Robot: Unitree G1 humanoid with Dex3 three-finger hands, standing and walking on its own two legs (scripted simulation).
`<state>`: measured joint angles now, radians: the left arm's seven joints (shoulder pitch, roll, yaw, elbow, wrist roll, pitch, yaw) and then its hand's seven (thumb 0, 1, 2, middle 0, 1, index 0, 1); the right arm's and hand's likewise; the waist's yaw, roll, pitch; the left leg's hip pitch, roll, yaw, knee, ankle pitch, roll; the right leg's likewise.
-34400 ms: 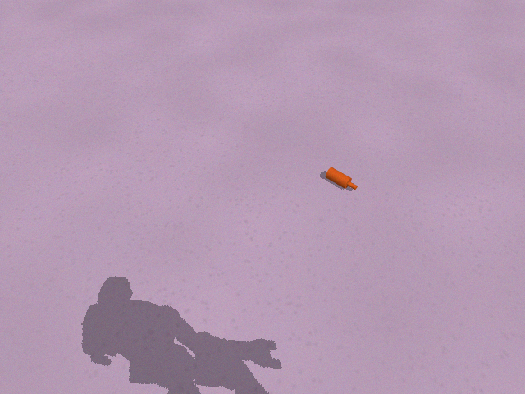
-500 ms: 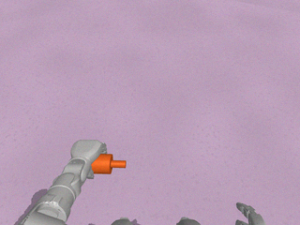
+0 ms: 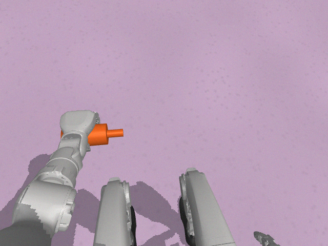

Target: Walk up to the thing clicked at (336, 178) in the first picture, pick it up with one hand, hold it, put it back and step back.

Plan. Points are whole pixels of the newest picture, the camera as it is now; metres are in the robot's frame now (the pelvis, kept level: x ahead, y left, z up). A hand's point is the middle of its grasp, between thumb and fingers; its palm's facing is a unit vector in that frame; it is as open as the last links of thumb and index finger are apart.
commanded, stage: crouch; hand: left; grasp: from above
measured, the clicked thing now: (94, 134) +0.43 +0.17 -0.17
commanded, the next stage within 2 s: lower in 1.06 s
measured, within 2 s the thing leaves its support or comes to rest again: neither
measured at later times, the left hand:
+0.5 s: hand (97, 136) +0.46 +0.19 -0.29, palm faces -0.47 -0.01 -0.88, open 9.2 cm
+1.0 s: hand (102, 137) +0.47 +0.18 -0.35, palm faces -0.46 +0.00 -0.89, open 9.3 cm
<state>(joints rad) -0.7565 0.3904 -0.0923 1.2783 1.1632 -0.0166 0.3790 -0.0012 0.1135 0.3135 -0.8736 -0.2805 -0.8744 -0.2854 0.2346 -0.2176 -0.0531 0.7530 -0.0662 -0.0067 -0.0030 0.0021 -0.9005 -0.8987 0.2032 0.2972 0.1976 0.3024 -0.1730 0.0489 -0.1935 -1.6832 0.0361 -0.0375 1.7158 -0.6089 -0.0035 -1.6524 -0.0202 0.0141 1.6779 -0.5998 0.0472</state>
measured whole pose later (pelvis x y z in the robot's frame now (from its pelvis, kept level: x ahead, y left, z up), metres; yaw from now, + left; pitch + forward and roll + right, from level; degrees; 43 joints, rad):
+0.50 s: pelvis -0.01 -0.01 -0.12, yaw -2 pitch +38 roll -4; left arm -0.91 0.51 -0.02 1.34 1.19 -0.05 0.37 0.00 0.11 0.36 -0.85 -0.32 -0.85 -0.32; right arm 0.15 -0.24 -0.02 0.74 -0.11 -0.05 0.07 0.00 -0.90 -0.90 0.20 0.30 0.20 0.30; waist -0.22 0.02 -0.14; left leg -2.09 0.03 -0.10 2.11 -0.69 -0.03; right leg -2.05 -0.01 -0.01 2.07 -0.68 0.04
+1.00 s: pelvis -0.02 -0.01 -0.18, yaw -3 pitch +36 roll -5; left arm -1.02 0.58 0.01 1.49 1.24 -0.10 0.41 0.00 0.13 0.35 -0.80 -0.37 -0.80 -0.38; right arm 0.18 -0.25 0.02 0.76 -0.14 -0.06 0.12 0.00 -0.91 -0.90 0.20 0.30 0.20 0.30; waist -0.26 0.01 -0.08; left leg -2.25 0.02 -0.12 2.30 -0.68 -0.03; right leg -2.21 0.01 -0.01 2.24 -0.67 0.05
